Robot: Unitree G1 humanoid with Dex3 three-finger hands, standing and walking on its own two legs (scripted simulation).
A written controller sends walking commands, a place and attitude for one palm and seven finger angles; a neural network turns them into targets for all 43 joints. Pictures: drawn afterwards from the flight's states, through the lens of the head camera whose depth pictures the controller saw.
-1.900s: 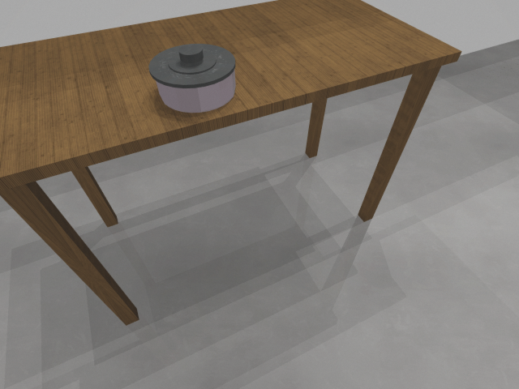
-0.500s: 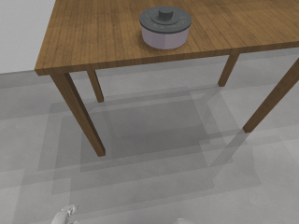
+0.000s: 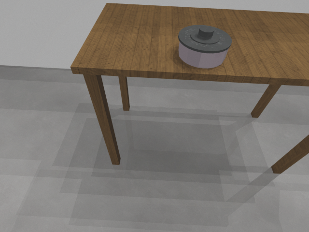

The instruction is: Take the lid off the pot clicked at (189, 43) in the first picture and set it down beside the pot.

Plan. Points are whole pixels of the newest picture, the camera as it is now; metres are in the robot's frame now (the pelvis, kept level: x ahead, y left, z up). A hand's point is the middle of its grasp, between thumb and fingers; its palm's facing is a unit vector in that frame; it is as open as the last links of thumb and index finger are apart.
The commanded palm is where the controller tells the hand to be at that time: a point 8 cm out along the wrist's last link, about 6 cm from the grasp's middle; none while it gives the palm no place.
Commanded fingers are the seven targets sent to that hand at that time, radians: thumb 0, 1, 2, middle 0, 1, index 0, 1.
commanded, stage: take the last steps up to it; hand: left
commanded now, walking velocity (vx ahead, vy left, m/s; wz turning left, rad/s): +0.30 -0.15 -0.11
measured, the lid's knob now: (206, 31) +0.74 -0.10 +0.16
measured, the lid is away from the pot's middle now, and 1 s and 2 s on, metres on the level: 0.00 0.00 0.00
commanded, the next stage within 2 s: come to a stop and stand still in 0.60 s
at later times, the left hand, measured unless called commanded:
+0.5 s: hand (136, 198) +0.25 +0.08 -0.17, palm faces -0.06 -0.97 -0.23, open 7.4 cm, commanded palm none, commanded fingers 0.00 0.90 0.90 -0.20 -0.30 -0.20 -0.30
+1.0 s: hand (157, 177) +0.32 +0.02 -0.17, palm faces -0.01 -0.98 -0.22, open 7.4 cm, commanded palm none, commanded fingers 0.00 0.90 0.90 -0.20 -0.30 -0.20 -0.30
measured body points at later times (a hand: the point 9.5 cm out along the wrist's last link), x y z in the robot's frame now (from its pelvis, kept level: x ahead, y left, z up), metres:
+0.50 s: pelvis +0.15 -0.11 -0.01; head +0.18 -0.12 +0.44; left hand +0.25 +0.13 -0.15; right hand +0.09 -0.36 -0.16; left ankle +0.06 +0.04 -0.64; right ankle +0.21 -0.20 -0.73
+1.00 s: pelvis +0.28 -0.17 +0.01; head +0.33 -0.16 +0.46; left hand +0.32 +0.07 -0.15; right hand +0.32 -0.40 -0.14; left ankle +0.28 -0.06 -0.73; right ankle +0.27 -0.31 -0.70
